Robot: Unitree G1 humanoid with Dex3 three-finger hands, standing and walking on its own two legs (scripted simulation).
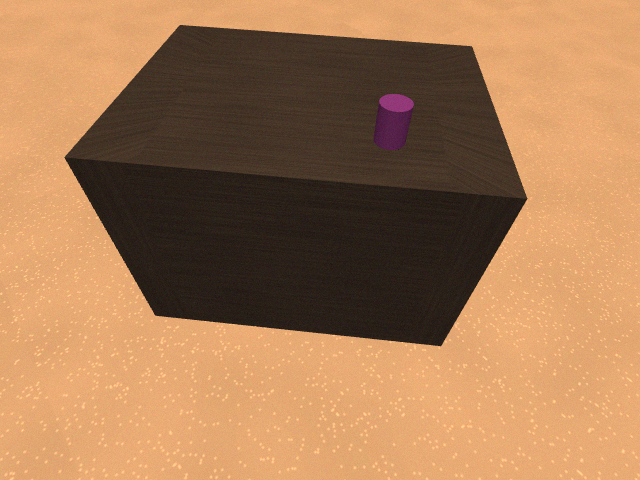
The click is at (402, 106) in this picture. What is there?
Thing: squat round
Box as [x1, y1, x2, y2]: [373, 94, 413, 149]
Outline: 387,94 382,96 379,100 373,139 374,142 380,147 386,149 396,149 404,144 413,103 409,98 403,95
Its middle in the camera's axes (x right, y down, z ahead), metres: +0.17 -0.27 +0.91
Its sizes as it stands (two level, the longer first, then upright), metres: 0.078 0.078 0.101
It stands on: a support 0.70 m high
